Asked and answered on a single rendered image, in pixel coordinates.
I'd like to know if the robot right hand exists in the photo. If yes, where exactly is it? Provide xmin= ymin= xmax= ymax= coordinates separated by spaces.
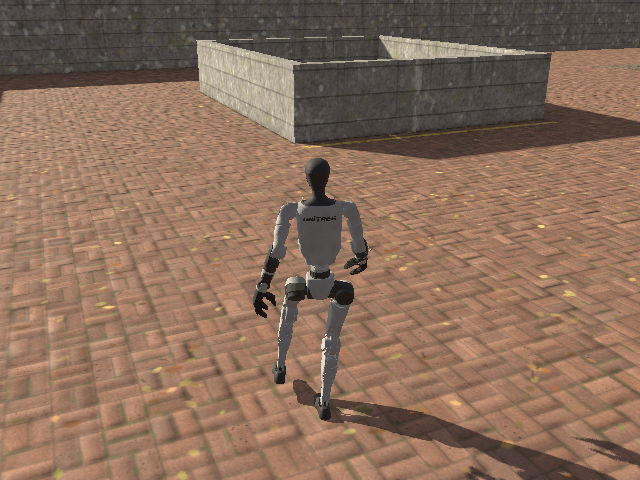
xmin=344 ymin=257 xmax=367 ymax=275

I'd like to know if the left robot forearm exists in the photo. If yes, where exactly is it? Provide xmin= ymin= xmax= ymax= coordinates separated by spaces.
xmin=256 ymin=243 xmax=280 ymax=293

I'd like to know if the right robot upper arm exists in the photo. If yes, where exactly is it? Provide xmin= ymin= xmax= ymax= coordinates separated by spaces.
xmin=339 ymin=201 xmax=366 ymax=254

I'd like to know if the robot right shin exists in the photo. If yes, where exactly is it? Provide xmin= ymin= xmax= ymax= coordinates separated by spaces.
xmin=320 ymin=338 xmax=341 ymax=406

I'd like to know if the robot left hand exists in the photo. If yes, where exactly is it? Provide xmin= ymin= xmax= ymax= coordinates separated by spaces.
xmin=253 ymin=289 xmax=276 ymax=318

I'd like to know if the robot shin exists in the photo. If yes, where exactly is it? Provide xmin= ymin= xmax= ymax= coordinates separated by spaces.
xmin=320 ymin=338 xmax=341 ymax=406
xmin=276 ymin=306 xmax=293 ymax=371

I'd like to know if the robot left shin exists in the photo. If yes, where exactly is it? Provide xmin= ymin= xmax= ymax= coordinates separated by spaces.
xmin=276 ymin=306 xmax=293 ymax=371

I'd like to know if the left robot upper arm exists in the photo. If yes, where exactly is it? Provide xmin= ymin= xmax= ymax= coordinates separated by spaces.
xmin=270 ymin=202 xmax=298 ymax=260

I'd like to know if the right robot forearm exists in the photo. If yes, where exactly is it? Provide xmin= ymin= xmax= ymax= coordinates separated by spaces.
xmin=354 ymin=238 xmax=368 ymax=265

